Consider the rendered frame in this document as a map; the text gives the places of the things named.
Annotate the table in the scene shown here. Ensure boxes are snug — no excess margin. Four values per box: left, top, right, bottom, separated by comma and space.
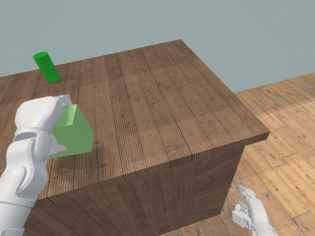
0, 39, 271, 236

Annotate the robot left hand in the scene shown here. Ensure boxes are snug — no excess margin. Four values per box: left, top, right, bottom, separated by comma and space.
15, 94, 73, 155

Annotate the robot right hand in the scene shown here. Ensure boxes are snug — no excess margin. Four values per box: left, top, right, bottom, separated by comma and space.
232, 185, 270, 230

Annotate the right robot forearm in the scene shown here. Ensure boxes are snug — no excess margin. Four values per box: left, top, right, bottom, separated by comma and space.
251, 221, 279, 236

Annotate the sponge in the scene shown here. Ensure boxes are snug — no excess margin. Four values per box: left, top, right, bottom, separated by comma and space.
14, 104, 95, 159

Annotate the left robot forearm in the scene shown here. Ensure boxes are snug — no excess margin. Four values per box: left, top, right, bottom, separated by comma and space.
0, 128, 52, 236

